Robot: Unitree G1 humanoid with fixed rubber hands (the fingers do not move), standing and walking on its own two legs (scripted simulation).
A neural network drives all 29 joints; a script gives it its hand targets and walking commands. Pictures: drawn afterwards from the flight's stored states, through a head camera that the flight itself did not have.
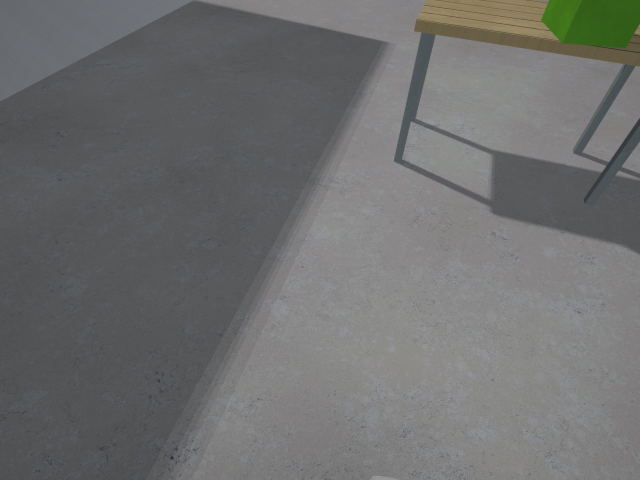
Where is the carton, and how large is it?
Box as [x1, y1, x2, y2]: [541, 0, 639, 47]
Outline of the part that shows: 541,19 561,42 625,47 639,23 639,0 549,0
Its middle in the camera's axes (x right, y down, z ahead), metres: +1.08 -0.94 +1.51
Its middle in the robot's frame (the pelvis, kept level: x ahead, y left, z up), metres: +1.80 -1.02 +0.09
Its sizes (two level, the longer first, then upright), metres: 0.274 0.241 0.258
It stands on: a table, 0.72 m high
